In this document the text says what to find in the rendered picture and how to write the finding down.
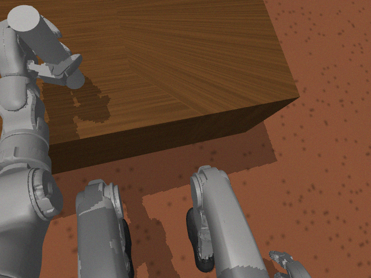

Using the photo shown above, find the right robot foot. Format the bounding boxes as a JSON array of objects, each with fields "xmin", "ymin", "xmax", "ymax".
[{"xmin": 186, "ymin": 207, "xmax": 214, "ymax": 273}]

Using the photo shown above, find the left robot foot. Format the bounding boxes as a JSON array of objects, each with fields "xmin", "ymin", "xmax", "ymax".
[{"xmin": 122, "ymin": 219, "xmax": 134, "ymax": 278}]

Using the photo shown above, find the left robot hand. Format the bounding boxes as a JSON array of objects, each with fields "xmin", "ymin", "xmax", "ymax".
[{"xmin": 0, "ymin": 15, "xmax": 82, "ymax": 86}]

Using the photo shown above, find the right robot hand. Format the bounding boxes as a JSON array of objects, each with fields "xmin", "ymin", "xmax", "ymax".
[{"xmin": 269, "ymin": 251, "xmax": 312, "ymax": 278}]

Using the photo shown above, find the left robot arm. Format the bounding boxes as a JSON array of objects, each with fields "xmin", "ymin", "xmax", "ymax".
[{"xmin": 0, "ymin": 75, "xmax": 63, "ymax": 278}]

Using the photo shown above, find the can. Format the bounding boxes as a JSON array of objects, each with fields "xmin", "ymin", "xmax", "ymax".
[{"xmin": 7, "ymin": 5, "xmax": 85, "ymax": 89}]

